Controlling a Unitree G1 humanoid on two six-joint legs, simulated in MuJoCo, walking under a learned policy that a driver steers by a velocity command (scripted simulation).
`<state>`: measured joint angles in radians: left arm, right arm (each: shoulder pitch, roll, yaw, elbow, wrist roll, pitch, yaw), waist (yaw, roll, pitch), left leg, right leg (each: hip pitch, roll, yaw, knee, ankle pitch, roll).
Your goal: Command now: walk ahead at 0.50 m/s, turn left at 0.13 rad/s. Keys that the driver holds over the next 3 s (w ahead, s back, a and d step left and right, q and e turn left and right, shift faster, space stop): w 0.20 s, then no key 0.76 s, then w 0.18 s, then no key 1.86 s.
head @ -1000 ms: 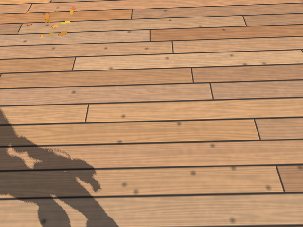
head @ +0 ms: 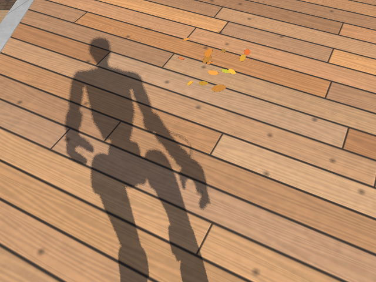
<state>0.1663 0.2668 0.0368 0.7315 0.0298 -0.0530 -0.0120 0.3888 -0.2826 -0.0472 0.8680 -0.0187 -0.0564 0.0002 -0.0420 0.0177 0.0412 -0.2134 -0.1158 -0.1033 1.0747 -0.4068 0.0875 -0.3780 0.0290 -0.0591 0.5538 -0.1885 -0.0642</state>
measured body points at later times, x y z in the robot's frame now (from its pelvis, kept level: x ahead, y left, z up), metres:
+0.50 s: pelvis +0.23 +0.03 +0.00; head +0.27 +0.04 +0.45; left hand +0.24 +0.28 -0.15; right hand +0.39 -0.21 -0.11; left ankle +0.33 +0.10 -0.73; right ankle +0.11 -0.09 -0.66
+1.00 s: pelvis +0.28 +0.01 +0.01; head +0.27 +0.01 +0.46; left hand +0.29 +0.24 -0.14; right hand +0.30 -0.23 -0.14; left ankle +0.33 +0.10 -0.73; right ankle +0.27 -0.10 -0.73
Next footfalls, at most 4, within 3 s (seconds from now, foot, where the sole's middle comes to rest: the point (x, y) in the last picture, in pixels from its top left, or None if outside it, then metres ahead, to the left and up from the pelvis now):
0.40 left None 0.38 0.11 -0.77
0.76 right None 0.31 -0.10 -0.77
1.54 right None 0.46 -0.08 -0.77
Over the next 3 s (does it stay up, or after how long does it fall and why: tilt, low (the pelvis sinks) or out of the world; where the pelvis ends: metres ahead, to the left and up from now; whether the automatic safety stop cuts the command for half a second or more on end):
stays up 0.41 0.03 0.01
